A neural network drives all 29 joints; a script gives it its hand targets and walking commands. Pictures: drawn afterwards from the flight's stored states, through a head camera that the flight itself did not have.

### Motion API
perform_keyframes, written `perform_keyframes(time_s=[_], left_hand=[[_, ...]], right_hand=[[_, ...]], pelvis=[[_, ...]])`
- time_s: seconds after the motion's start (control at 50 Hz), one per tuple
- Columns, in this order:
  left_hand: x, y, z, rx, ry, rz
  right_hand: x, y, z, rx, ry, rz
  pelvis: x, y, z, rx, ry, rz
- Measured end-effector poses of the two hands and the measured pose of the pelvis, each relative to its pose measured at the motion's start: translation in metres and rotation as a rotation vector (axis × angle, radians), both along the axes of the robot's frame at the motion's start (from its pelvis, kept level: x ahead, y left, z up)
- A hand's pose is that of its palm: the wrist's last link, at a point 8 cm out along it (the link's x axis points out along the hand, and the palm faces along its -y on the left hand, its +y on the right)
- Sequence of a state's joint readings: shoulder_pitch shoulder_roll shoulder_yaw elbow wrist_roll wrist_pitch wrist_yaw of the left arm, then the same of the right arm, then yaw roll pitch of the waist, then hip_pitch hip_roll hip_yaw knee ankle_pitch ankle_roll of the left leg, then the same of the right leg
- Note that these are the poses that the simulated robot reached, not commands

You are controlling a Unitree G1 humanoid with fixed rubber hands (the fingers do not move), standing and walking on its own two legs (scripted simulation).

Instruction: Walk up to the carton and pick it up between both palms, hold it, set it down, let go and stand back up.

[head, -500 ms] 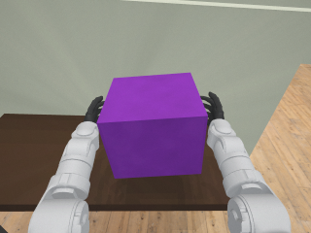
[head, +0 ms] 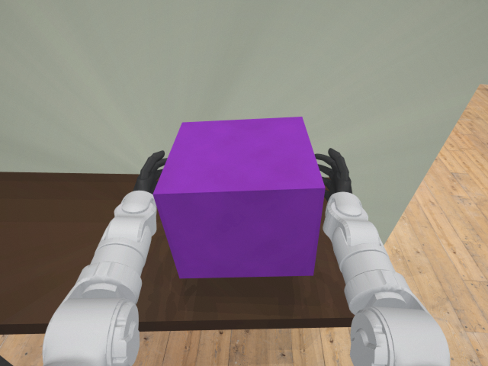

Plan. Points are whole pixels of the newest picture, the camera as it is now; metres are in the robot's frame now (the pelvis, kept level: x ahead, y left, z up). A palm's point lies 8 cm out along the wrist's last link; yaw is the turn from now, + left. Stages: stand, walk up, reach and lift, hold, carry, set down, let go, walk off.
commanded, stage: set down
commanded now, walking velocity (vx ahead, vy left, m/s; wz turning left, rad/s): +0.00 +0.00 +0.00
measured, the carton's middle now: (243, 194) +0.43 -0.01 +0.09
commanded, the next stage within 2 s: none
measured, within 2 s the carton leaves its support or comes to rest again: neither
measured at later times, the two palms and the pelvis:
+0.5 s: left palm (151, 192) +0.42 +0.16 +0.11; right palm (338, 201) +0.38 -0.17 +0.12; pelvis +0.00 +0.00 +0.00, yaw +0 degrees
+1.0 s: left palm (153, 193) +0.44 +0.16 +0.09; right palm (331, 204) +0.39 -0.16 +0.11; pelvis +0.02 +0.01 +0.00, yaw +0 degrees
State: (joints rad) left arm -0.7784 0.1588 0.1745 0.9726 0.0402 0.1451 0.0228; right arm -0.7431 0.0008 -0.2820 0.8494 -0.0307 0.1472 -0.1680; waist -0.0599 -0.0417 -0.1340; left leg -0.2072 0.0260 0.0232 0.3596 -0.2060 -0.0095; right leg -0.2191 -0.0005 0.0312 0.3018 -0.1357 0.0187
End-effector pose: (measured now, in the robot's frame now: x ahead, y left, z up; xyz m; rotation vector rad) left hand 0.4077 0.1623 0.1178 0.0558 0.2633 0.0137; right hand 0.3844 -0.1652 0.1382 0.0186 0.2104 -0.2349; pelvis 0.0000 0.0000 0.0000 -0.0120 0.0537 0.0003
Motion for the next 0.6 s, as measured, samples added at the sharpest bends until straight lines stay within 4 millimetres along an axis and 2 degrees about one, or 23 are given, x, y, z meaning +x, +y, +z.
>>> perform_keyframes(time_s=[0.6], left_hand=[[0.016, -0.004, -0.014, 0.006, 0.034, -0.054]], right_hand=[[-0.001, -0.002, -0.019, 0.015, 0.028, -0.057]], pelvis=[[0.006, 0.005, 0.0, 0.0, 0.008, 0.003]])
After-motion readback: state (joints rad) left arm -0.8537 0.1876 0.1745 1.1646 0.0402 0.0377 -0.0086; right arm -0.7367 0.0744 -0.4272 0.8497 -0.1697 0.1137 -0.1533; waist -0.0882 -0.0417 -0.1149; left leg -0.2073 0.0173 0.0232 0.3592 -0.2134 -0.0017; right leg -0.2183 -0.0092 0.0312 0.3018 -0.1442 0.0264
